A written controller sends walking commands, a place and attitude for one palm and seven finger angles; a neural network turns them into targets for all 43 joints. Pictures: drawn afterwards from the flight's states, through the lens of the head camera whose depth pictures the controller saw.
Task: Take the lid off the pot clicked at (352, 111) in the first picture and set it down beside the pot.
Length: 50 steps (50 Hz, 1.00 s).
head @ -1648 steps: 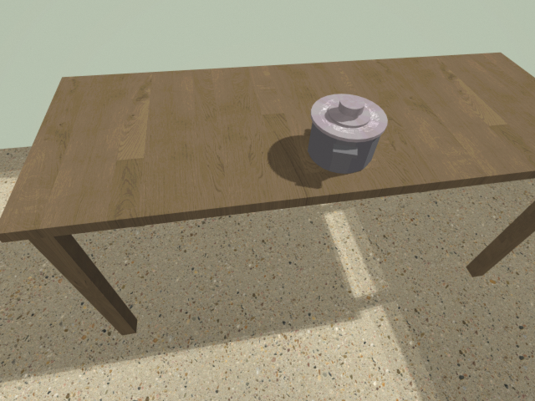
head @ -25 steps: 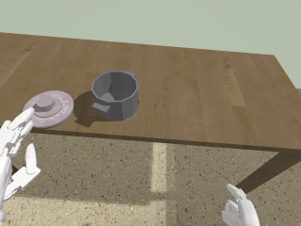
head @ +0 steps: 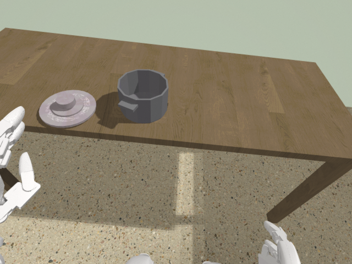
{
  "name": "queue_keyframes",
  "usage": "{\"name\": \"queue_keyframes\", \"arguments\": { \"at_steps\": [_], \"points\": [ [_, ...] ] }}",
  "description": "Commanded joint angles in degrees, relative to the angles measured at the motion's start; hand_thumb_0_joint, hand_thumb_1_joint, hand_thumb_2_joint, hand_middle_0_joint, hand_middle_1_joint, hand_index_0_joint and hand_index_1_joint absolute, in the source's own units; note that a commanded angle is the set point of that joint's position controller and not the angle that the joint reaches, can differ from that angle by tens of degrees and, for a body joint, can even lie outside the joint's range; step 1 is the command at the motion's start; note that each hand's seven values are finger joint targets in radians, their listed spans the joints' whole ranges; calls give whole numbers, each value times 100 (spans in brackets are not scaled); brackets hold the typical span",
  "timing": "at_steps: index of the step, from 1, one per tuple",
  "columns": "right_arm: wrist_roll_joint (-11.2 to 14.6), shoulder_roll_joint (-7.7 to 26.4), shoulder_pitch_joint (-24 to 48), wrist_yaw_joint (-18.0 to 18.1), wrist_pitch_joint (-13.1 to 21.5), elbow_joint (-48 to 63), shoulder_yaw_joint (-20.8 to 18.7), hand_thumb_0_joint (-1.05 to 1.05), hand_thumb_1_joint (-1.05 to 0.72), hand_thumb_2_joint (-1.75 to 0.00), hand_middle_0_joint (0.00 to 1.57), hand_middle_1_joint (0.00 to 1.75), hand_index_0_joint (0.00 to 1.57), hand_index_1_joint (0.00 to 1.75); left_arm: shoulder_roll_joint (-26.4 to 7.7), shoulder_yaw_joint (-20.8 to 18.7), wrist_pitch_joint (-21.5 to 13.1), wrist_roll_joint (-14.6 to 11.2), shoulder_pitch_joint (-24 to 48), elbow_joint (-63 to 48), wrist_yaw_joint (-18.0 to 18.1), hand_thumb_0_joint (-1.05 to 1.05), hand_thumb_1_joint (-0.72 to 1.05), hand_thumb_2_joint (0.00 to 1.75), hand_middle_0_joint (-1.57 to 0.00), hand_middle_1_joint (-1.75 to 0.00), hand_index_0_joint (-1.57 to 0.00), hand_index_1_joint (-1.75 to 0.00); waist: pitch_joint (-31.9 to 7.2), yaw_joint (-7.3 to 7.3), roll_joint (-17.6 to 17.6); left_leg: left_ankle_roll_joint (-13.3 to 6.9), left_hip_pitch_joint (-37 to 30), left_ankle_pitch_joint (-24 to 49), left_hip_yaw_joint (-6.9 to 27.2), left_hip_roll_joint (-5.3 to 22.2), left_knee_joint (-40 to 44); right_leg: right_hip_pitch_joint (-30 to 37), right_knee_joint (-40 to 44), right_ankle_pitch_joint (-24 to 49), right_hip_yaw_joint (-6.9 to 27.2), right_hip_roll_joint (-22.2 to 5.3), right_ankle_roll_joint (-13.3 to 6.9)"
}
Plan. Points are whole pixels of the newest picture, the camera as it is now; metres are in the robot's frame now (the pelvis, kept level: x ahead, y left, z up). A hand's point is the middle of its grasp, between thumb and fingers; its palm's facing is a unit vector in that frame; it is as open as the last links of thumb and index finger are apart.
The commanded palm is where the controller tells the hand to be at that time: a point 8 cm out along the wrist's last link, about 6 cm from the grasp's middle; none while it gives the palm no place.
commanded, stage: step back with the hand held close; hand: left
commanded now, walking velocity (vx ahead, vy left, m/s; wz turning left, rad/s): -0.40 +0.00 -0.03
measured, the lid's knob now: (66, 101) +0.57 +0.38 -0.01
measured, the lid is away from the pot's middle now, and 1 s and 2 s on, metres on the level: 0.25 0.25 0.25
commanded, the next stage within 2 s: stop stepping back and stand still in 0.42 s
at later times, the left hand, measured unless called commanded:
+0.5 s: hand (24, 225) +0.14 +0.22 +0.17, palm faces +0.17 -0.89 -0.42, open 7.4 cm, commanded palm none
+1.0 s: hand out of the picture -0.01 +0.23 +0.17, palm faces +0.28 -0.90 -0.35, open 7.4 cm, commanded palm -0.08 +0.28 +0.19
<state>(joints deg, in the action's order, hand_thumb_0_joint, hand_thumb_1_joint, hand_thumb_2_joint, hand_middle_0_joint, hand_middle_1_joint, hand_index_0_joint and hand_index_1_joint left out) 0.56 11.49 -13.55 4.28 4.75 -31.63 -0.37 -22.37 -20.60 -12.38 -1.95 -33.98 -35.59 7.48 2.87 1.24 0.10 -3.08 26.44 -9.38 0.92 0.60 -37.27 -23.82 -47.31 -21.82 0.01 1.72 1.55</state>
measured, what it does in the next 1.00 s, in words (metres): walks backwards: right foot, then left foot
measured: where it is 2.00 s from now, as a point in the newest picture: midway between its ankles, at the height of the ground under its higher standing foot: outside the picture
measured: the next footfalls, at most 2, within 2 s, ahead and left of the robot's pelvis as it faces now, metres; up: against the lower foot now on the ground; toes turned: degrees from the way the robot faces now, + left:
right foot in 0.16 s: -0.05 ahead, -0.14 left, +0.00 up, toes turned -4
left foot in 0.34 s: +0.03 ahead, +0.08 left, +0.00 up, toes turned -3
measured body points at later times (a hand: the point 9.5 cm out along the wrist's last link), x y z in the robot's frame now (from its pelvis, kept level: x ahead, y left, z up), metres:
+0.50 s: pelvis -0.09 +0.01 +0.02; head -0.05 +0.04 +0.46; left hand +0.13 +0.27 +0.19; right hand +0.07 -0.24 -0.04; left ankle -0.01 +0.08 -0.72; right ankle -0.09 -0.13 -0.68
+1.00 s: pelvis -0.23 +0.01 +0.00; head -0.25 +0.05 +0.45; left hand -0.03 +0.28 +0.19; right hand -0.10 -0.25 -0.05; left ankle -0.25 +0.15 -0.72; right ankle -0.19 -0.10 -0.69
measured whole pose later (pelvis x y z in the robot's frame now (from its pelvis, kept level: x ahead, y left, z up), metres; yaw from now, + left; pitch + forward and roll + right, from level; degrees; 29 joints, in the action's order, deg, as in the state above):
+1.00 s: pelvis -0.23 +0.01 +0.00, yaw -5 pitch -1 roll +1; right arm 1.2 10.8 -14.3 4.1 8.1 -33.5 -0.3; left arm -22.4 -20.0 -9.2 -2.5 -31.2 -31.6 8.3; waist -3.1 3.0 5.0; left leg -0.5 13.8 -22.8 -1.9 1.6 -36.0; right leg -29.8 -53.6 -25.5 -1.3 -1.8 0.6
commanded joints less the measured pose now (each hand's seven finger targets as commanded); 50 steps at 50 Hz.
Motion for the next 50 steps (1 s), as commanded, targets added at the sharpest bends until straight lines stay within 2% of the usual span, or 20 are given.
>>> {"name": "queue_keyframes", "arguments": {
  "at_steps": [1,6,11,15,19,25,26,27,28,29,31,33,34,35,36,39,45,47,49,50],
  "points": [
    [-5,699,472,-81,548,869,-348,0,-90,-90,20,30,20,30,-854,-859,-503,-73,-108,-1481,114,0,90,90,-20,-30,-20,-30,-699,-130,-1138,-521,434,-2262,1552,1504,2519,879,-597,-756,100,94,-69],
    [-58,680,436,-130,564,639,-279,0,-90,-90,20,30,20,30,-707,-573,-452,-175,-289,-1156,29,0,90,90,-20,-30,-20,-30,-1058,-145,-1076,-12,-965,-1126,969,996,1734,1094,2628,141,-180,45,-222],
    [99,625,540,3,441,522,-368,0,-90,-90,20,30,20,30,-931,-459,-618,-176,288,-951,-60,0,90,90,-20,-30,-20,-30,-1153,-5,1364,322,-1149,-1098,-35,6,-1328,258,2942,2968,676,-1758,-725],
    [52,496,903,50,216,630,-117,0,-90,-90,20,30,20,30,-922,-574,-455,-205,148,-943,-62,0,90,90,-20,-30,-20,-30,-527,38,332,227,-472,-3,-16,130,434,930,1876,4562,412,-1316,-495],
    [-36,669,547,-119,391,603,-294,0,-90,-90,20,30,20,30,-1047,-706,-531,-249,142,-1131,-54,0,90,90,-20,-30,-20,-30,-1361,-57,-1321,-509,-2682,5858,1450,1701,1227,-423,17,-1052,415,52,-145],
    [28,721,466,-313,453,833,-428,0,-90,-90,20,30,20,30,-875,-710,-246,-256,-731,-1913,-60,0,90,90,-20,-30,-20,-30,-1750,-102,-1347,-320,-2081,3299,790,1415,1622,173,167,-163,136,10,-25],
    [-226,1443,520,-359,389,-693,-561,0,-90,-90,20,30,20,30,584,1431,874,475,994,3715,-594,0,90,90,-20,-30,-20,-30,-874,369,-1316,-547,-1252,4736,1787,1589,553,-540,-461,-302,447,-268,58],
    [33,506,595,-357,391,1067,-498,0,-90,-90,20,30,20,30,-810,-695,140,-256,102,-2402,-206,0,90,90,-20,-30,-20,-30,-1603,-236,-723,-208,-2008,2359,709,1482,1928,296,-61,-672,36,239,174],
    [22,892,709,-247,514,1048,-438,0,-90,-90,20,30,20,30,-1201,-1105,-144,-312,-533,-2077,-8,0,90,90,-20,-30,-20,-30,-1467,-162,-1472,-328,-1081,263,679,1436,2107,768,428,-451,113,-117,-25],
    [110,767,378,-217,480,1064,-484,0,-90,-90,20,30,20,30,-1225,-1074,-158,-224,-1046,-1704,4,0,90,90,-20,-30,-20,-30,-1510,-163,-813,-118,-622,-1583,634,1022,2306,1227,601,-460,-448,194,-98],
    [111,714,643,-235,323,1210,-313,0,-90,-90,20,30,20,30,-1189,-1003,-31,-223,-1104,-2157,44,0,90,90,-20,-30,-20,-30,-1135,-199,-1191,41,336,-3077,511,783,2449,2198,1407,2,-626,199,-161],
    [91,638,625,-162,287,1066,-253,0,-90,-90,20,30,20,30,-1107,-884,-28,-83,-833,-1904,69,0,90,90,-20,-30,-20,-30,-877,-174,-653,230,617,-3173,-72,255,1244,2179,2230,-253,-284,-277,-349],
    [84,588,544,-146,254,939,-275,0,-90,-90,20,30,20,30,-1201,-842,-31,-27,-591,-1689,72,0,90,90,-20,-30,-20,-30,-631,-112,588,349,248,-2541,-486,-240,-762,1057,3252,-876,721,-1122,-645],
    [102,695,625,-124,278,890,-316,0,-90,-90,20,30,20,30,-1209,-721,-4,-116,-132,-1708,79,0,90,90,-20,-30,-20,-30,-488,-74,1261,341,-13,-1905,-141,-434,-2946,-294,4036,-1179,2184,-2197,-1078],
    [76,760,595,-84,311,689,-375,0,-90,-90,20,30,20,30,-1132,-664,74,-164,302,-1400,77,0,90,90,-20,-30,-20,-30,-228,-8,1358,351,37,-1565,274,-217,-3756,-1063,4192,-1943,2309,-2434,-1130],
    [48,775,531,-42,194,522,-331,0,-90,-90,20,30,20,30,-881,-433,75,-119,753,-414,-69,0,90,90,-20,-30,-20,-30,121,234,1056,227,-568,-1059,380,302,-3528,-2160,3756,-2470,1250,-1931,-802],
    [115,676,375,100,649,580,-138,0,-90,-90,20,30,20,30,-742,-258,-131,-57,879,-742,112,0,90,90,-20,-30,-20,-30,-585,53,-250,-152,-1211,-1930,-409,123,1803,248,1626,-1320,42,-964,-465],
    [69,767,422,52,716,896,-199,0,-90,-90,20,30,20,30,-902,-418,-218,-61,429,-1389,179,0,90,90,-20,-30,-20,-30,-632,37,-2186,-781,-1448,-2195,2030,1556,2530,-741,-1249,-903,-484,140,-67],
    [82,621,470,-106,820,819,-271,0,-90,-90,20,30,20,30,-1061,-682,-241,-45,11,-1446,124,0,90,90,-20,-30,-20,-30,-693,-3,-1049,-1067,-1309,-898,1955,1609,2319,-1018,-2112,-512,-4,-109,-68],
    [45,664,438,-196,821,771,-269,0,-90,-90,20,30,20,30,-1047,-749,-255,-95,-269,-1574,129,0,90,90,-20,-30,-20,-30,-379,1,-1386,-1133,-1055,-1038,2308,1696,2359,-1239,-1930,-439,261,-314,-95]
  ]
}}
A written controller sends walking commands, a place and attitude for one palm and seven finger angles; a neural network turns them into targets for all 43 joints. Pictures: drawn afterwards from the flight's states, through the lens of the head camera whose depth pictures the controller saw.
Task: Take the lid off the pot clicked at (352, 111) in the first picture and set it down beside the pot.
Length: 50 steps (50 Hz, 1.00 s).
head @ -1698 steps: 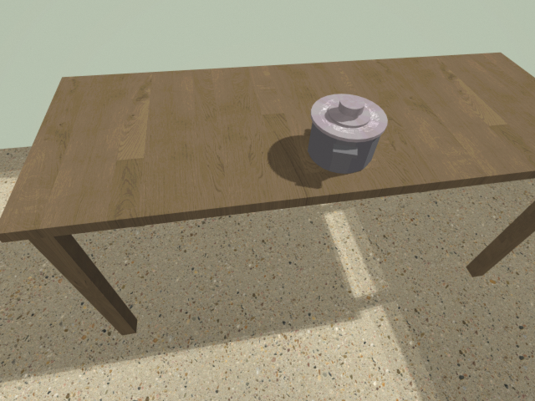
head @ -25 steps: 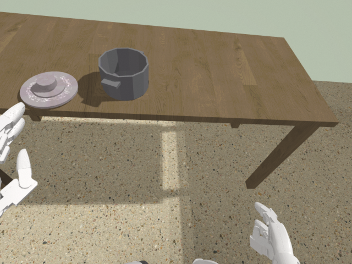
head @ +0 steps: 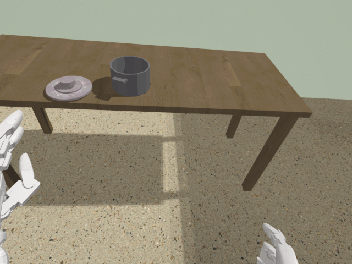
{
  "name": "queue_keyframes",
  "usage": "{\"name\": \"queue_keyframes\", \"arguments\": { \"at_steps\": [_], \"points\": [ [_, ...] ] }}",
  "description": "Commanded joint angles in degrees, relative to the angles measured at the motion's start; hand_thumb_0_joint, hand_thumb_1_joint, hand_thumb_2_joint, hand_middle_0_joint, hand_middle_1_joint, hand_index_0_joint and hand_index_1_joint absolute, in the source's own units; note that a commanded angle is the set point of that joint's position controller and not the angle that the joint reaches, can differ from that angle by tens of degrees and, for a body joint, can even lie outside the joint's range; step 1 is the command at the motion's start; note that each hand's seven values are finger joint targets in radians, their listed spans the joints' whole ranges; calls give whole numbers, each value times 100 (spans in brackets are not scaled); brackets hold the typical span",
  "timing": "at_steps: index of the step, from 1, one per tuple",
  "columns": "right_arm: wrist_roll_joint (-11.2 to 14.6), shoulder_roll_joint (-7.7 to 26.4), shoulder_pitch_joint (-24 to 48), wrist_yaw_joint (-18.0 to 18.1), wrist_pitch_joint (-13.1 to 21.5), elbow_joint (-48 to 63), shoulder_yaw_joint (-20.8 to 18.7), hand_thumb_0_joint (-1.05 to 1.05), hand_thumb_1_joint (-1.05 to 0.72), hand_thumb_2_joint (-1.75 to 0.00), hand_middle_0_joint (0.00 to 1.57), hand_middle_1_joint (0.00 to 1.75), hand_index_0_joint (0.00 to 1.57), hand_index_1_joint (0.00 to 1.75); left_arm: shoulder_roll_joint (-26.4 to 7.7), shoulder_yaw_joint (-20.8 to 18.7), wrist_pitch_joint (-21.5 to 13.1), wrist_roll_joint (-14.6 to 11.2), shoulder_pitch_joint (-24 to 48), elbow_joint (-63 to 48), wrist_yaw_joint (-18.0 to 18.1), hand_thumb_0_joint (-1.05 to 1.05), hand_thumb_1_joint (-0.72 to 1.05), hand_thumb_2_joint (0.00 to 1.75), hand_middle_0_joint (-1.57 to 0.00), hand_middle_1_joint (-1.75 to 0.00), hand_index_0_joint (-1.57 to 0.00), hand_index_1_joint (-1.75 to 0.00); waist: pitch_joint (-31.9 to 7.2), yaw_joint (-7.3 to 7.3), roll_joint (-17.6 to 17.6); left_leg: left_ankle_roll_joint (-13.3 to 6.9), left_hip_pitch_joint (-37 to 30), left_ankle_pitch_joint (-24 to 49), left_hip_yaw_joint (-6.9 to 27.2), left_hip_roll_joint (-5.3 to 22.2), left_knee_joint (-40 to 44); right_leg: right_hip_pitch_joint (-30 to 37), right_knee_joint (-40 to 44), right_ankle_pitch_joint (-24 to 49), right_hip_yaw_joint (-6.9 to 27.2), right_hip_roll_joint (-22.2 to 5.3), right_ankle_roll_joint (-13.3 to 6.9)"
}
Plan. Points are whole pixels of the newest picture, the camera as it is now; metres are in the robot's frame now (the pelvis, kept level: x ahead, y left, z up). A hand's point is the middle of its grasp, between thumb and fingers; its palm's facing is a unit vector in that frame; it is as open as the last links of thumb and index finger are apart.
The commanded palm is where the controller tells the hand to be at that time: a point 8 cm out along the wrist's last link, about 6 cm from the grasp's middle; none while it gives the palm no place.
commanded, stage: stop stepping back and stand still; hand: left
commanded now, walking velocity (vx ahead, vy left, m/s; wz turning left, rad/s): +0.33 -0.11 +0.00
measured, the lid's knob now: (67, 81) +0.77 +0.43 -0.01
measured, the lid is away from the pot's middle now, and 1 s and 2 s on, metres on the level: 0.25 0.25 0.25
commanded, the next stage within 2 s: let the arm hang, fingers relaxed in 1.20 s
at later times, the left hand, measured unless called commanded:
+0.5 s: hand (65, 257) +0.17 +0.24 -0.08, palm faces +0.21 -0.93 -0.32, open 7.4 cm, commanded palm none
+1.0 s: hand out of the picture +0.06 +0.20 -0.16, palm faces +0.18 -0.95 -0.24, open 7.3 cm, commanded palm none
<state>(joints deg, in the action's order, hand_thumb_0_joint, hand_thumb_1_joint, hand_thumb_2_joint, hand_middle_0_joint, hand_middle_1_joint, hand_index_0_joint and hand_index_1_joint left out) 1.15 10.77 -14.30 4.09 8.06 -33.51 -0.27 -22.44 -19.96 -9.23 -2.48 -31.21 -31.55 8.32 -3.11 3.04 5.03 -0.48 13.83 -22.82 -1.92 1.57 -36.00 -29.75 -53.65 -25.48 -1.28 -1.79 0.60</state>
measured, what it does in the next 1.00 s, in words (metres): steps on the spot: left foot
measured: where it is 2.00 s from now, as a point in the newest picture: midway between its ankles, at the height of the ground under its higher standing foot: outside the picture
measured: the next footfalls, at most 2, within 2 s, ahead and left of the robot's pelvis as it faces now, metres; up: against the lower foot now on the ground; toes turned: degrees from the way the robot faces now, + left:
left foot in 0.40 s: +0.05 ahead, +0.11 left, +0.00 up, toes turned +10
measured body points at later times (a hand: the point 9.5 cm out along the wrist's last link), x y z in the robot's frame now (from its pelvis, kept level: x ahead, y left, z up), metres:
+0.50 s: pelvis +0.00 +0.00 -0.02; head -0.01 +0.00 +0.43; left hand +0.16 +0.29 -0.06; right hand +0.14 -0.24 -0.12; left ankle +0.02 +0.14 -0.72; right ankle +0.02 -0.11 -0.69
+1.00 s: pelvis +0.06 +0.00 +0.01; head +0.10 +0.00 +0.46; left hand +0.05 +0.25 -0.14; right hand +0.13 -0.22 -0.14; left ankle +0.01 +0.10 -0.72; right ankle +0.04 -0.11 -0.72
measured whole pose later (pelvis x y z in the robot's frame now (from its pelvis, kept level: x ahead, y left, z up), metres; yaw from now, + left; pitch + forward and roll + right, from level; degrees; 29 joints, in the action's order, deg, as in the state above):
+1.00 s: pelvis +0.06 +0.00 +0.01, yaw +9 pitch +1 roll +0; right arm -0.5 9.0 -14.9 2.4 -0.4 -55.4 -2.0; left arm -11.1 -1.6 0.4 0.4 -15.2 57.4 1.9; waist 3.1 0.2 -0.5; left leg -1.0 12.2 -19.1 -1.8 -0.1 -29.9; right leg -12.5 -29.5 -18.4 -0.7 1.5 -1.5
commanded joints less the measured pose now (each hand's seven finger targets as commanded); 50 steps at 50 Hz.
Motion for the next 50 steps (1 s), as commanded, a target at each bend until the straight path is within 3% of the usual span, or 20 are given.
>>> {"name": "queue_keyframes", "arguments": {
  "at_steps": [1,4,6,8,11,15,16,17,18,20,21,22,27,29,31,35,38,41,45,50],
  "points": [
    [-3,714,578,-245,475,905,-237,0,-90,-90,20,30,20,30,-1020,-817,-525,-26,-666,-1985,45,0,90,90,-20,-30,-20,-30,595,-219,-1763,-1282,504,419,2259,1600,2235,-528,-871,-21,450,-63,-36],
    [-43,761,540,-174,413,804,-164,0,-90,-90,20,30,20,30,-1111,-939,-524,-51,-826,-1658,64,0,90,90,-20,-30,-20,-30,582,-303,-1993,-697,1187,-173,1113,1186,1818,1382,1419,-200,-140,152,-99],
    [-32,762,520,-113,311,809,-216,0,-90,-90,20,30,20,30,-1094,-949,-475,-7,-657,-1360,62,0,90,90,-20,-30,-20,-30,222,-390,-1034,-427,1914,-782,598,605,476,2935,2663,-134,-3,224,-193],
    [86,847,757,-134,142,838,-412,0,-90,-90,20,30,20,30,-1148,-855,-472,-30,-243,-973,-69,0,90,90,-20,-30,-20,-30,136,-298,1528,-184,2802,-889,128,-390,-2796,2605,4166,-958,3457,-1703,-957],
    [-21,793,444,-101,103,554,-363,0,-90,-90,20,30,20,30,-1091,-1020,-629,-37,55,-795,-117,0,90,90,-20,-30,-20,-30,-71,-138,251,-129,2191,-385,581,79,-3263,1644,4071,-1217,2977,-1734,-1160],
    [-26,634,714,-19,51,668,-220,0,-90,-90,20,30,20,30,-749,-577,-615,-5,105,-1126,-138,0,90,90,-20,-30,-20,-30,374,-152,630,-208,515,-66,62,199,-1191,352,3993,-850,1364,-1293,-964],
    [-135,1153,-5,-598,-41,-671,-522,0,-90,-90,20,30,20,30,495,1086,579,752,1033,3195,-610,0,90,90,-20,-30,-20,-30,415,321,105,-90,901,-347,77,454,-1119,109,2778,312,-96,-1456,-796],
    [-159,748,-454,-602,-385,-564,-498,0,-90,-90,20,30,20,30,570,1176,938,670,944,3400,-715,0,90,90,-20,-30,-20,-30,295,379,-291,-45,-303,87,-79,155,-501,-734,2336,-646,-17,-999,-620],
    [-225,801,-561,-596,-616,-452,-441,0,-90,-90,20,30,20,30,557,1260,1053,629,952,3403,-763,0,90,90,-20,-30,-20,-30,667,392,-726,-176,-304,-300,444,269,67,-1243,1691,-1503,-273,-568,-371],
    [-397,1425,-665,-512,-628,-146,-573,0,-90,-90,20,30,20,30,882,1354,1036,511,1201,3678,-826,0,90,90,-20,-30,-20,-30,709,358,-1916,-1335,418,-1415,3906,1856,2107,-1706,-1249,-1275,-150,274,-4],
    [-422,1717,-467,-427,-557,-32,-653,0,-90,-90,20,30,20,30,641,1277,907,458,1558,3868,-846,0,90,90,-20,-30,-20,-30,655,213,-855,-1659,639,-888,4263,2157,2149,-1437,-1618,-687,583,-90,-67],
    [-456,1737,-167,-379,-516,73,-670,0,-90,-90,20,30,20,30,604,1340,858,484,1687,4146,-837,0,90,90,-20,-30,-20,-30,279,-18,8,-1570,866,-350,4099,2094,1965,-897,-1417,-537,607,-227,-23],
    [-389,1218,602,-276,-622,-436,-368,0,-90,-90,20,30,20,30,319,1468,955,414,955,6285,-921,0,90,90,-20,-30,-20,-30,-134,-742,-1114,-325,1710,431,1033,514,494,1886,1724,311,324,165,-40],
    [-196,565,253,-304,-633,-535,-317,0,-90,-90,20,30,20,30,-381,1397,801,402,717,6755,-778,0,90,90,-20,-30,-20,-30,-78,-686,744,95,2679,-797,109,-485,-1803,2425,3568,1151,3625,-1708,-745],
    [-167,620,-175,-374,-643,-851,-382,0,-90,-90,20,30,20,30,-155,1560,720,410,1312,7028,-756,0,90,90,-20,-30,-20,-30,-159,-223,-645,86,1956,-593,400,-134,-2418,2049,3547,1631,3051,-1565,-1217],
    [-172,425,-271,-344,-740,-1184,-398,0,-90,-90,20,30,20,30,446,1502,713,448,1635,7435,-603,0,90,90,-20,-30,-20,-30,31,-140,-50,-26,1421,-574,428,125,-1608,1917,3271,3178,2141,-1371,-1324],
    [-147,185,-841,-361,-741,-1620,-320,0,-90,-90,20,30,20,30,541,1558,779,337,1670,7846,-617,0,90,90,-20,-30,-20,-30,27,33,-291,-131,-137,1210,307,67,957,1603,2656,2864,1057,-659,-709],
    [-231,803,-646,-204,-738,-1606,-393,0,-90,-90,20,30,20,30,839,1719,833,242,1375,8098,-693,0,90,90,-20,-30,-20,-30,32,-189,-1260,-1100,-764,2752,1852,1585,1585,861,1789,371,167,175,-98],
    [-167,519,-494,-145,-691,-1848,-278,0,-90,-90,20,30,20,30,746,1730,838,263,1399,8454,-711,0,90,90,-20,-30,-20,-30,-17,-318,-1212,-612,-667,4161,809,869,1080,1809,2478,1953,254,38,-139],
    [-129,288,-501,-182,-738,-2077,-302,0,-90,-90,20,30,20,30,683,1757,793,280,1303,8775,-586,0,90,90,-20,-30,-20,-30,-22,-220,79,-172,-391,2330,185,307,767,2508,2885,3916,765,-473,-401]
  ]
}}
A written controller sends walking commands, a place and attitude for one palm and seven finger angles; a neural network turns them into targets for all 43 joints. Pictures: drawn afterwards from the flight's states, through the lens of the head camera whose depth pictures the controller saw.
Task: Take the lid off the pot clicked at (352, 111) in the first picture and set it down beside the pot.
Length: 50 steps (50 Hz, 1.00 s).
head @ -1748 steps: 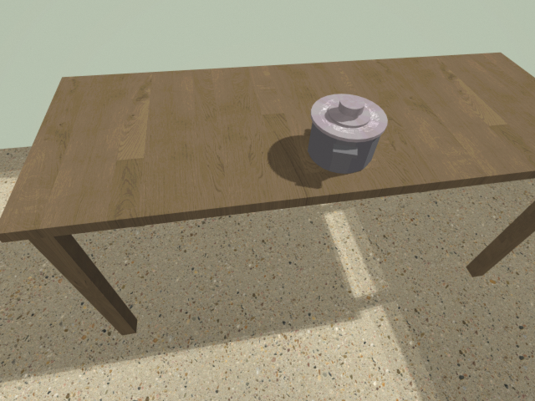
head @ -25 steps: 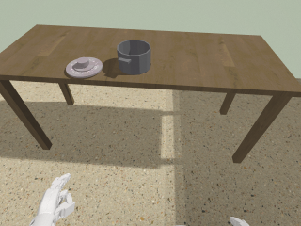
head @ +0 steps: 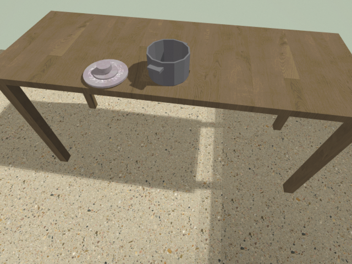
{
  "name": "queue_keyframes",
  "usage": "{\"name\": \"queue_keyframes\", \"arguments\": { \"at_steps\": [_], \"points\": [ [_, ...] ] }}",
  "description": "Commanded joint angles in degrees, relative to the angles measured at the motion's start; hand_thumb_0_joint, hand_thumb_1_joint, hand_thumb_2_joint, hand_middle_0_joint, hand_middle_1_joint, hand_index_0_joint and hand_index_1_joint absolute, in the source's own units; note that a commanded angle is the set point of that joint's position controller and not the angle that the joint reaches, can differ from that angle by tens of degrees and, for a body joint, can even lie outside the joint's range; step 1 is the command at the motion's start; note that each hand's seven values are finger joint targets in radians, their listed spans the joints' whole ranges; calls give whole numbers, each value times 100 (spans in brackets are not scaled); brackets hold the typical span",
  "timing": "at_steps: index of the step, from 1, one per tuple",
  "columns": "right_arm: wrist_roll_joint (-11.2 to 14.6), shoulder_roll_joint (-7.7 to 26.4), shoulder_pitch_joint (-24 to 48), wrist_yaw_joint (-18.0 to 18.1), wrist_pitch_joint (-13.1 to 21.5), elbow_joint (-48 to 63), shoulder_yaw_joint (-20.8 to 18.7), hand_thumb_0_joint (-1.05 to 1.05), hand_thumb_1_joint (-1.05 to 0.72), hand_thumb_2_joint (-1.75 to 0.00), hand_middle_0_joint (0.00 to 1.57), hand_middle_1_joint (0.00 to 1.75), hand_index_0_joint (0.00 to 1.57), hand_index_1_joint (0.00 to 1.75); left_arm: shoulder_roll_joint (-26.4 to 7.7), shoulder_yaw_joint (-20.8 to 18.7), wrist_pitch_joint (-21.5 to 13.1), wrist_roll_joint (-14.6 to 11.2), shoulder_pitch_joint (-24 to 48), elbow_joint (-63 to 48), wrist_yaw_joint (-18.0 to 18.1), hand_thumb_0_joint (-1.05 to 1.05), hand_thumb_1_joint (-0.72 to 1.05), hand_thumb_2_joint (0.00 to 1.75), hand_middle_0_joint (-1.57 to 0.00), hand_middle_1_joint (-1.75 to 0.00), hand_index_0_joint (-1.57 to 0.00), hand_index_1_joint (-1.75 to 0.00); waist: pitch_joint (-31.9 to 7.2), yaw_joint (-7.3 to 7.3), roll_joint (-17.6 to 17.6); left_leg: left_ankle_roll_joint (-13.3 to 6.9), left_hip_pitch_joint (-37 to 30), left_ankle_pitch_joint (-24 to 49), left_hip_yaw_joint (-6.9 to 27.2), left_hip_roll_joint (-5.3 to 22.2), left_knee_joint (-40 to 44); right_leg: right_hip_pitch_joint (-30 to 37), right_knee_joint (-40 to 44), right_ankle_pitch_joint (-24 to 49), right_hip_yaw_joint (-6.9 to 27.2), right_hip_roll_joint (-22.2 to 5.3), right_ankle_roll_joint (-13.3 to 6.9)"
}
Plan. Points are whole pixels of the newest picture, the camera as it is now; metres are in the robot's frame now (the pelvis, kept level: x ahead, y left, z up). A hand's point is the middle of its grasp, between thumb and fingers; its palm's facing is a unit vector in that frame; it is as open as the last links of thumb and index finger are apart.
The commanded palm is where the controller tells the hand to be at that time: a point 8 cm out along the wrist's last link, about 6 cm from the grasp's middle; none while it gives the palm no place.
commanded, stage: stop stepping back and stand still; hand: left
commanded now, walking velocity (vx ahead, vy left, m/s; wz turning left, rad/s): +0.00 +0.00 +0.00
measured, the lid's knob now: (104, 66) +0.77 +0.32 -0.02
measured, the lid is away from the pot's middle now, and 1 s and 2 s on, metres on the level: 0.25 0.25 0.25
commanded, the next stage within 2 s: let the arm hang, fingers relaxed in 0.20 s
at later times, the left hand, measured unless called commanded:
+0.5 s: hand out of the picture +0.06 +0.18 -0.17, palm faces +0.01 -0.98 -0.21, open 7.3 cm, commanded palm none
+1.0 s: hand out of the picture +0.02 +0.17 -0.17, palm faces +0.02 -0.98 -0.21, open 7.3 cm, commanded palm none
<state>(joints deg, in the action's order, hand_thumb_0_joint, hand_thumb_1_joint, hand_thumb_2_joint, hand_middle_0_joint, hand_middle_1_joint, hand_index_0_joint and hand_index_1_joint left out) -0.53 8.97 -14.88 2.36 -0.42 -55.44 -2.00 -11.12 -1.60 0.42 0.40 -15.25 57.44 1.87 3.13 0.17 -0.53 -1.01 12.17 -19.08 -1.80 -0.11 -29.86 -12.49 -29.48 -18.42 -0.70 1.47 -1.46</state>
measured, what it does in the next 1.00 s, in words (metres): stands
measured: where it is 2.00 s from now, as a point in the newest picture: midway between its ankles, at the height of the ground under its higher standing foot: outside the picture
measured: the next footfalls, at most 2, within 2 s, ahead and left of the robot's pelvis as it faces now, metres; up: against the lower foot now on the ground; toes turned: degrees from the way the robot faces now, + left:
none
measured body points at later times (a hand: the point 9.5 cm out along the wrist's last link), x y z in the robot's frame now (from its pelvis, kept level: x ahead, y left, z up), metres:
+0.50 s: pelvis +0.01 +0.00 +0.00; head +0.04 +0.00 +0.45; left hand +0.06 +0.23 -0.16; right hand +0.00 -0.22 -0.16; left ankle -0.04 +0.11 -0.73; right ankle -0.03 -0.10 -0.73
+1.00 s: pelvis +0.01 +0.00 +0.00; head +0.03 +0.00 +0.45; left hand +0.02 +0.22 -0.16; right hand -0.01 -0.21 -0.16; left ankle -0.04 +0.11 -0.73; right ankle -0.03 -0.10 -0.73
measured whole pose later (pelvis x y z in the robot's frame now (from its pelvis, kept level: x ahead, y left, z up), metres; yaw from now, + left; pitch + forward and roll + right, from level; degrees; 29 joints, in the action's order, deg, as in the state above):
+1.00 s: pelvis +0.01 +0.00 +0.00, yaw -1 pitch -1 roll +0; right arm -0.6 6.4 -17.0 2.9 -0.3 -62.7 -1.8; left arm -8.3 -1.4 0.2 0.4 -15.0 63.0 3.1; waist 3.4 1.0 0.1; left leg -0.7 7.1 -18.8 -2.8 0.4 -26.5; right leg -7.9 -26.4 -17.9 0.3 2.1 -1.7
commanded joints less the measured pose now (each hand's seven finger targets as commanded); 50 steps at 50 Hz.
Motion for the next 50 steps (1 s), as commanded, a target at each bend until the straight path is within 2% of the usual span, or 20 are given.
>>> {"name": "queue_keyframes", "arguments": {
  "at_steps": [1,3,6,8,10,13,16,17,21,22,25,26,28,31,32,36,37,42,45,50],
  "points": [
    [35,449,-439,-16,97,59,-121,0,-90,-90,20,30,20,30,-468,-79,-165,-7,-255,-103,68,0,90,90,-20,-30,-20,-30,-576,72,563,-104,-233,1798,146,462,205,760,492,3164,712,-807,-194],
    [27,402,-412,-25,75,-25,-112,0,-90,-90,20,30,20,30,-438,-75,-146,-4,-191,-90,82,0,90,90,-20,-30,-20,-30,-336,73,420,-124,-215,1675,179,470,310,595,540,2820,683,-754,-173],
    [8,434,-452,-2,87,-131,-110,0,-90,-90,20,30,20,30,-388,-92,-138,-2,-122,-63,84,0,90,90,-20,-30,-20,-30,-340,90,43,-162,-462,2255,234,564,339,490,403,2728,540,-637,-171],
    [-2,404,-437,9,76,-180,-109,0,-90,-90,20,30,20,30,-360,-101,-115,-7,-98,-39,84,0,90,90,-20,-30,-20,-30,-196,72,-193,-195,-492,2299,283,609,395,347,410,2425,487,-591,-158],
    [-7,428,-441,22,74,-198,-113,0,-90,-90,20,30,20,30,-363,-106,-109,-12,-51,-24,73,0,90,90,-20,-30,-20,-30,-219,69,-236,-202,-528,2353,301,632,407,368,405,2326,459,-561,-162],
    [-6,428,-465,30,69,-239,-116,0,-90,-90,20,30,20,30,-349,-110,-101,-11,-1,-17,66,0,90,90,-20,-30,-20,-30,-167,67,-250,-214,-503,2217,322,653,464,352,432,2157,447,-541,-159],
    [-6,438,-480,35,74,-263,-113,0,-90,-90,20,30,20,30,-333,-106,-105,-15,-9,16,61,0,90,90,-20,-30,-20,-30,-176,61,-85,-208,-495,2189,318,624,455,416,464,2239,470,-560,-166],
    [1,394,-482,35,64,-277,-120,0,-90,-90,20,30,20,30,-324,-102,-98,-5,8,15,71,0,90,90,-20,-30,-20,-30,-68,69,-59,-201,-466,2061,321,623,489,335,481,2136,476,-544,-168],
    [6,402,-598,44,86,-347,-105,0,-90,-90,20,30,20,30,-316,-109,-117,-21,-15,53,74,0,90,90,-20,-30,-20,-30,-314,71,65,-200,-558,2200,298,619,475,538,486,2330,470,-580,-164],
    [10,366,-565,46,71,-348,-117,0,-90,-90,20,30,20,30,-288,-97,-109,-18,-7,58,85,0,90,90,-20,-30,-20,-30,-160,75,81,-199,-540,2075,315,609,492,405,498,2210,486,-556,-164],
    [2,357,-638,48,74,-415,-97,0,-90,-90,20,30,20,30,-274,-101,-105,-26,-26,80,79,0,90,90,-20,-30,-20,-30,-133,70,-46,-207,-519,2055,302,625,544,417,524,2141,465,-558,-157],
    [5,333,-666,52,78,-427,-95,0,-90,-90,20,30,20,30,-263,-103,-111,-24,-42,92,85,0,90,90,-20,-30,-20,-30,-164,81,50,-210,-530,2108,313,622,533,446,524,2191,478,-548,-159],
    [3,321,-679,52,71,-465,-87,0,-90,-90,20,30,20,30,-244,-92,-97,-22,-43,110,82,0,90,90,-20,-30,-20,-30,-5,77,-58,-217,-480,1950,327,635,602,337,547,1970,458,-527,-156],
    [9,310,-749,62,93,-504,-87,0,-90,-90,20,30,20,30,-228,-95,-119,-27,-105,161,89,0,90,90,-20,-30,-20,-30,-238,83,-7,-215,-635,2209,297,631,544,457,510,2220,465,-542,-162],
    [20,281,-732,62,84,-506,-94,0,-90,-90,20,30,20,30,-214,-88,-114,-23,-110,172,98,0,90,90,-20,-30,-20,-30,-147,81,26,-215,-613,2100,306,629,560,373,530,2113,456,-536,-151],
    [18,262,-801,75,98,-567,-83,0,-90,-90,20,30,20,30,-181,-89,-129,-28,-167,224,102,0,90,90,-20,-30,-20,-30,-221,90,10,-211,-672,2293,278,634,542,437,528,2298,450,-550,-155],
    [24,236,-769,72,89,-575,-85,0,-90,-90,20,30,20,30,-163,-81,-122,-20,-172,235,111,0,90,90,-20,-30,-20,-30,-91,91,11,-214,-642,2189,295,630,559,330,544,2183,462,-532,-150],
    [21,215,-781,71,82,-610,-79,0,-90,-90,20,30,20,30,-144,-69,-119,-14,-212,293,109,0,90,90,-20,-30,-20,-30,38,93,-16,-222,-623,1998,305,646,634,229,596,1961,472,-507,-143],
    [18,222,-784,70,93,-619,-71,0,-90,-90,20,30,20,30,-132,-68,-132,-19,-256,322,101,0,90,90,-20,-30,-20,-30,-55,87,-3,-217,-634,2000,279,630,619,317,631,2069,500,-541,-143],
    [15,205,-747,66,88,-629,-63,0,-90,-90,20,30,20,30,-115,-60,-137,-16,-288,376,100,0,90,90,-20,-30,-20,-30,43,90,19,-199,-565,1806,260,607,646,283,680,2039,548,-552,-149]
  ]
}}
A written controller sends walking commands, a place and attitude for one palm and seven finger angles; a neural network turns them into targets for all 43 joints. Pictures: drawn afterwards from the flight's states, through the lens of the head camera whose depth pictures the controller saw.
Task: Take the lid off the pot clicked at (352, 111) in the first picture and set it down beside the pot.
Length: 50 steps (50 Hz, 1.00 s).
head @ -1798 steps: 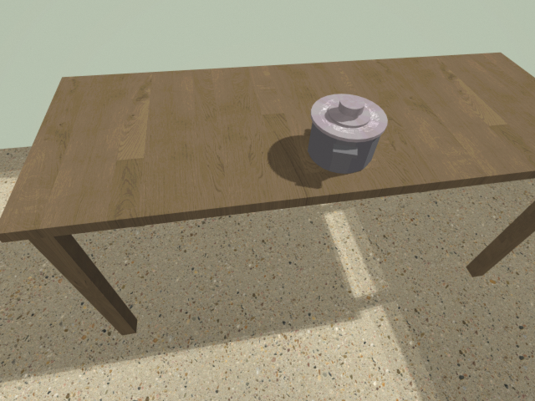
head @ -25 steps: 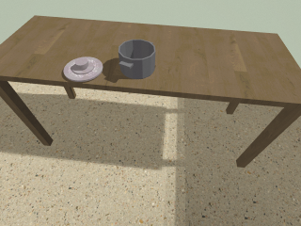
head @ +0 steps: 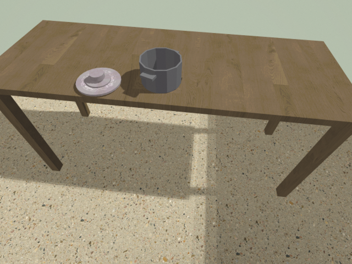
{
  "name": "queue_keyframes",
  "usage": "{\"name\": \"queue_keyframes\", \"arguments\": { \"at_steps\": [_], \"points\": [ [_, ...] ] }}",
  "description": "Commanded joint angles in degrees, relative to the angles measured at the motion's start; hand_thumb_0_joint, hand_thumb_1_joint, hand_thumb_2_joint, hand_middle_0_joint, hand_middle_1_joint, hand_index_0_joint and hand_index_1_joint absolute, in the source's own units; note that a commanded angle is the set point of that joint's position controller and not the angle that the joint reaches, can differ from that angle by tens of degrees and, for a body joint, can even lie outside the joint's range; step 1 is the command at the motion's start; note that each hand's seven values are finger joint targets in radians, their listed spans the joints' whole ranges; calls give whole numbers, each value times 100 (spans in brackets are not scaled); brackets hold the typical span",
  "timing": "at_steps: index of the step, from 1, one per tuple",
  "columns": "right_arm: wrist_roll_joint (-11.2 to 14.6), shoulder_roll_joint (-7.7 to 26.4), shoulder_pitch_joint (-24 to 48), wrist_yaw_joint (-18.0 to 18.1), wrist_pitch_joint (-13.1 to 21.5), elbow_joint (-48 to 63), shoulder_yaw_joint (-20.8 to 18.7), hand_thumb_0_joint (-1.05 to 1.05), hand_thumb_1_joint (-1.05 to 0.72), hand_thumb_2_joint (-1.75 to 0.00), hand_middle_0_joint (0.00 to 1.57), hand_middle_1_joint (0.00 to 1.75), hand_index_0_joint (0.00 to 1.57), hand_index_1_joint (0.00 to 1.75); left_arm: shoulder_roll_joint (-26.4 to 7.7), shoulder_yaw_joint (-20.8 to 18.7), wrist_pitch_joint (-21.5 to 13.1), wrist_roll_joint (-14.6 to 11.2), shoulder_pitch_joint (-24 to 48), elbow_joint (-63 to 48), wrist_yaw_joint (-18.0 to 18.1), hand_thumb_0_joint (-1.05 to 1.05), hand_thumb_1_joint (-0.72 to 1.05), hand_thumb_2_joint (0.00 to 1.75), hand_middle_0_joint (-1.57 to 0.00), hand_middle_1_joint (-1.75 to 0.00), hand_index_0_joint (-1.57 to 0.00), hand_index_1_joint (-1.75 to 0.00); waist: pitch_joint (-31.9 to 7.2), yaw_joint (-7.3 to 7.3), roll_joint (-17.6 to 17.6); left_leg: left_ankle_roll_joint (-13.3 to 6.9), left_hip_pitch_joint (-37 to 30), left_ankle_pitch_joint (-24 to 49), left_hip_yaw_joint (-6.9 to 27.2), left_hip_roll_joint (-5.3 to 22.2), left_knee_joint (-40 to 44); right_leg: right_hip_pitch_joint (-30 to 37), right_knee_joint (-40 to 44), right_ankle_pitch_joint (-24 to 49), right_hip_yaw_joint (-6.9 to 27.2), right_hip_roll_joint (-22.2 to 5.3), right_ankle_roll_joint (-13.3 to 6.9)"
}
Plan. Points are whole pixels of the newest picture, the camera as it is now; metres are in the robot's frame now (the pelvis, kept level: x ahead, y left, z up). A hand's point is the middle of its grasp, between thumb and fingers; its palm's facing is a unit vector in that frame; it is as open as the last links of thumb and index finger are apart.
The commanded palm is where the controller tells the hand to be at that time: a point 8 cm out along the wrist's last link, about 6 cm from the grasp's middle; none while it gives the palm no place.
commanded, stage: let the arm hang, fingers relaxed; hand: left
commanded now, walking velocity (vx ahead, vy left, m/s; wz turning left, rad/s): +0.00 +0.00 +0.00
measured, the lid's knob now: (97, 75) +0.75 +0.34 -0.03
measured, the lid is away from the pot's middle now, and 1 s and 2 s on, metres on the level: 0.25 0.25 0.25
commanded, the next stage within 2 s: look to check the result in 0.40 s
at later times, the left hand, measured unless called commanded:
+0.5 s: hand out of the picture -0.01 +0.17 -0.18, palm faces +0.03 -0.98 -0.20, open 7.3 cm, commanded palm none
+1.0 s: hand out of the picture -0.02 +0.16 -0.18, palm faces +0.03 -0.98 -0.19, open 7.3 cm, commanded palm none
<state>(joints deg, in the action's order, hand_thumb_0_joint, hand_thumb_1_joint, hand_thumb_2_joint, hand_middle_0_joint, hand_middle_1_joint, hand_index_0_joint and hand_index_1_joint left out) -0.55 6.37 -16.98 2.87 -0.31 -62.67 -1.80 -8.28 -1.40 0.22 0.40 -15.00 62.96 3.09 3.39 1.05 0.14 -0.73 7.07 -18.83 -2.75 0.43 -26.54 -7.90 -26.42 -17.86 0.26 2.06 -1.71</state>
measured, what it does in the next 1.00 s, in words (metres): stands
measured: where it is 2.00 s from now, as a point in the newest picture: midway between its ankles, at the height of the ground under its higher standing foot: outside the picture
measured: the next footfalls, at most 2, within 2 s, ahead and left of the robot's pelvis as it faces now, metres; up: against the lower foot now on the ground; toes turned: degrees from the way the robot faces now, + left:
none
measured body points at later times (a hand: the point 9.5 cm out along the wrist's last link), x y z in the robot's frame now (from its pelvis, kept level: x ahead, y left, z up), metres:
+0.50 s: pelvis -0.01 +0.00 +0.00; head +0.01 +0.00 +0.45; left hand -0.01 +0.22 -0.16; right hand -0.03 -0.21 -0.16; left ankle -0.05 +0.11 -0.74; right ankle -0.04 -0.10 -0.74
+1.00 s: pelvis -0.02 +0.00 +0.00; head +0.01 +0.00 +0.45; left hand -0.02 +0.21 -0.16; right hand -0.04 -0.21 -0.16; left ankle -0.05 +0.11 -0.74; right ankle -0.04 -0.10 -0.74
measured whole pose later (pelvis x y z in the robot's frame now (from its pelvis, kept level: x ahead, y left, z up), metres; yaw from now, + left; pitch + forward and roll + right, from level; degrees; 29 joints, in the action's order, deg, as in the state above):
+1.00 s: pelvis -0.02 +0.00 +0.00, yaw +0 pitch -1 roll +0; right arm -0.5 5.6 -17.4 2.8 -0.1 -63.7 -1.7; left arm -7.2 -1.0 -0.2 0.4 -16.3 64.1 3.0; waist 3.6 1.0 0.2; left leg -0.5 8.0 -17.1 -3.1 0.9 -26.0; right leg -8.9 -25.6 -15.8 0.6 2.5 -1.9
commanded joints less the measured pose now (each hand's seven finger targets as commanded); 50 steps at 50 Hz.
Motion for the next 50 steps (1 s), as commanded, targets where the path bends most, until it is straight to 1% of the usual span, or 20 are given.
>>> {"name": "queue_keyframes", "arguments": {
  "at_steps": [1,3,5,8,13,16,17,21,23,26,31,33,36,37,38,40,42,44,48,50],
  "points": [
    [19,466,-530,14,79,93,-85,0,-90,-90,20,30,20,30,-406,-83,-117,-19,-322,-178,-22,0,90,90,-20,-30,-20,-30,11,-3,-69,-227,-74,1820,354,553,308,-173,370,2025,441,-620,-123],
    [22,461,-555,13,70,85,-81,0,-90,-90,20,30,20,30,-410,-75,-118,-15,-325,-181,-16,0,90,90,-20,-30,-20,-30,25,15,-29,-222,-54,1698,370,557,324,-205,395,1905,464,-600,-123],
    [21,468,-529,16,83,73,-81,0,-90,-90,20,30,20,30,-414,-78,-121,-21,-341,-157,-23,0,90,90,-20,-30,-20,-30,-54,-6,-111,-223,-107,1794,361,559,311,-166,382,1987,460,-611,-125],
    [20,451,-540,15,74,63,-79,0,-90,-90,20,30,20,30,-389,-71,-114,-13,-317,-155,-24,0,90,90,-20,-30,-20,-30,103,7,-109,-231,-17,1608,385,577,382,-265,421,1747,453,-577,-117],
    [19,449,-551,14,81,55,-70,0,-90,-90,20,30,20,30,-361,-69,-115,-12,-343,-139,-27,0,90,90,-20,-30,-20,-30,79,1,-71,-237,6,1513,412,577,413,-262,444,1618,453,-573,-113],
    [21,448,-551,17,90,58,-69,0,-90,-90,20,30,20,30,-356,-64,-124,-19,-370,-117,-27,0,90,90,-20,-30,-20,-30,16,-4,-72,-229,-29,1615,394,562,386,-224,431,1766,466,-587,-115],
    [32,433,-536,13,84,50,-69,0,-90,-90,20,30,20,30,-357,-63,-121,-11,-380,-120,-20,0,90,90,-20,-30,-20,-30,118,-12,-103,-226,6,1519,392,563,400,-303,459,1655,470,-586,-115],
    [22,436,-576,18,101,21,-62,0,-90,-90,20,30,20,30,-342,-68,-132,-17,-411,-96,-23,0,90,90,-20,-30,-20,-30,-53,-8,-42,-229,-77,1647,387,580,397,-225,437,1777,460,-595,-116],
    [29,420,-572,13,90,19,-67,0,-90,-90,20,30,20,30,-350,-59,-126,-16,-404,-102,-20,0,90,90,-20,-30,-20,-30,54,-7,-69,-231,-41,1544,393,581,406,-307,457,1666,475,-583,-112],
    [24,405,-586,14,92,16,-70,0,-90,-90,20,30,20,30,-332,-66,-142,-15,-432,-83,-17,0,90,90,-20,-30,-20,-30,3,-5,23,-213,-40,1577,365,562,380,-249,458,1810,506,-594,-116],
    [26,399,-602,18,98,-3,-63,0,-90,-90,20,30,20,30,-319,-67,-137,-17,-437,-86,-17,0,90,90,-20,-30,-20,-30,65,-4,-81,-212,-2,1564,377,567,408,-269,457,1757,499,-584,-118],
    [22,384,-601,10,91,-14,-64,0,-90,-90,20,30,20,30,-305,-53,-130,-16,-454,-86,-15,0,90,90,-20,-30,-20,-30,161,-13,-71,-223,36,1416,402,573,447,-365,489,1542,504,-571,-112],
    [27,381,-609,13,100,-17,-67,0,-90,-90,20,30,20,30,-321,-57,-148,-19,-471,-70,-14,0,90,90,-20,-30,-20,-30,-5,-9,9,-208,-30,1560,366,562,388,-243,474,1809,524,-603,-116],
    [34,374,-602,13,94,-13,-75,0,-90,-90,20,30,20,30,-312,-52,-150,-13,-464,-80,-9,0,90,90,-20,-30,-20,-30,59,4,19,-202,-35,1501,373,563,396,-318,480,1722,527,-580,-114],
    [27,373,-602,12,97,-17,-73,0,-90,-90,20,30,20,30,-316,-59,-147,-16,-469,-78,-14,0,90,90,-20,-30,-20,-30,47,-7,-99,-204,-33,1484,360,566,401,-312,487,1710,537,-588,-116],
    [30,372,-603,11,96,-23,-66,0,-90,-90,20,30,20,30,-331,-57,-149,-19,-471,-69,-19,0,90,90,-20,-30,-20,-30,63,-6,-72,-198,7,1465,356,554,394,-284,502,1748,546,-602,-117],
    [34,367,-596,8,80,-11,-75,0,-90,-90,20,30,20,30,-322,-49,-145,-11,-466,-76,-10,0,90,90,-20,-30,-20,-30,148,-1,-8,-188,55,1300,374,550,420,-362,527,1546,549,-572,-111],
    [21,362,-598,8,83,-33,-64,0,-90,-90,20,30,20,30,-304,-48,-138,-15,-462,-76,-16,0,90,90,-20,-30,-20,-30,217,2,-105,-196,99,1290,395,553,455,-385,533,1487,545,-573,-121],
    [31,363,-608,4,86,-25,-66,0,-90,-90,20,30,20,30,-318,-47,-143,-15,-481,-63,-18,0,90,90,-20,-30,-20,-30,96,3,-58,-205,38,1248,398,569,452,-375,553,1407,557,-567,-114],
    [26,378,-609,8,96,-28,-66,0,-90,-90,20,30,20,30,-310,-47,-150,-17,-487,-53,-19,0,90,90,-20,-30,-20,-30,20,3,-81,-203,6,1367,386,562,429,-318,520,1569,549,-583,-117]
  ]
}}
